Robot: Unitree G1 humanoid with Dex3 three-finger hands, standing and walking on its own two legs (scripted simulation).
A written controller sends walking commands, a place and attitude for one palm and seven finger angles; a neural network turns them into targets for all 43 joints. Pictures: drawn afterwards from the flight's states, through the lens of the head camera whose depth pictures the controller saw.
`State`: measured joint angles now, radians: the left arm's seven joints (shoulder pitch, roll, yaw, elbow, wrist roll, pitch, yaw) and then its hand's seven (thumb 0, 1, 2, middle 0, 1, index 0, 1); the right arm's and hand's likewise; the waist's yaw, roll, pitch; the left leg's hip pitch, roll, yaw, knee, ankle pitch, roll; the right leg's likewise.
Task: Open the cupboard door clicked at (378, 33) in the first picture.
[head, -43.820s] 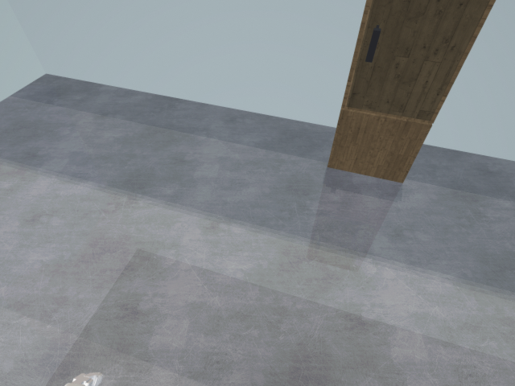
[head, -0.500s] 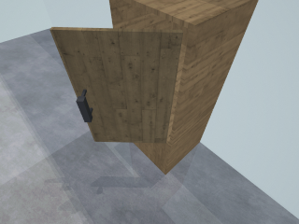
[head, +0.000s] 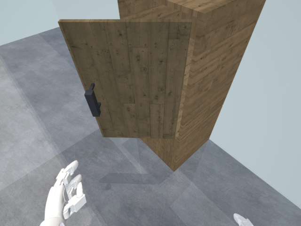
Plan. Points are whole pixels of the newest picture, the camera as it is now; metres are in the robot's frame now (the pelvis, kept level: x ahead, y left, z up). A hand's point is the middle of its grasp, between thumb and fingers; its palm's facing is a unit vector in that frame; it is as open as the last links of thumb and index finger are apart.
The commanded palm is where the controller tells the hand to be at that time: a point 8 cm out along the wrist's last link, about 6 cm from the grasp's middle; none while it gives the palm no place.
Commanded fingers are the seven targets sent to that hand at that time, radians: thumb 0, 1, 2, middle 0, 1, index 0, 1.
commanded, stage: raise the hand with hooked fingers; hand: left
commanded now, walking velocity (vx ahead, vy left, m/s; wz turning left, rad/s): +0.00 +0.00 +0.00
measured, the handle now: (94, 99) +0.56 +0.24 -0.02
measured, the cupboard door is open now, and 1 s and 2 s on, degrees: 46 46 46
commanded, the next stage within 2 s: move the hooked fingers beside the handle in 1.92 s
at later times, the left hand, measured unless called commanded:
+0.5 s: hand (77, 201) +0.20 +0.21 -0.04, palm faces -0.03 -1.00 -0.04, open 10.1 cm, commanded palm +0.17 +0.26 -0.03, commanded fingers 0.00 0.08 0.55 -0.26 -0.82 -0.26 -0.82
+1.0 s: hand (59, 188) +0.23 +0.26 -0.02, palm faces +0.01 -1.00 -0.05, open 13.1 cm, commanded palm +0.21 +0.31 -0.02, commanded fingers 0.00 -0.50 0.30 -0.30 -1.20 -0.30 -1.20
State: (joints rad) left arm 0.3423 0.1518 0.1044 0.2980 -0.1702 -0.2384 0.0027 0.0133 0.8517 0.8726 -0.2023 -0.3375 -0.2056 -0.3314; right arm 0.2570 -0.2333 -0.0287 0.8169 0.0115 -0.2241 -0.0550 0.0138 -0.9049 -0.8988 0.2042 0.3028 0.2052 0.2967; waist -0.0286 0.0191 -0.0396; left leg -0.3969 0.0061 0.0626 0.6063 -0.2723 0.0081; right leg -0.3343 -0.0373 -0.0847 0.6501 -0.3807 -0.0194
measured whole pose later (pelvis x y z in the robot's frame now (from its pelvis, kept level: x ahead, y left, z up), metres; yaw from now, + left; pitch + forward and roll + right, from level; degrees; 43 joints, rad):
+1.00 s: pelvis -0.03 +0.02 -0.07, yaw -1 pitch +14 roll -3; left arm 0.17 0.32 0.32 0.22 -0.33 -0.39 -0.40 0.00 -0.28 0.39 -0.28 -1.06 -0.29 -1.05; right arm 0.23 -0.26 0.01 0.56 0.03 -0.21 -0.07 0.02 -0.90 -0.90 0.20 0.30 0.21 0.30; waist -0.01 0.02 -0.12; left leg -0.91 0.04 0.02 1.11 -0.45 0.04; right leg -0.80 -0.02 -0.11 1.06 -0.52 -0.01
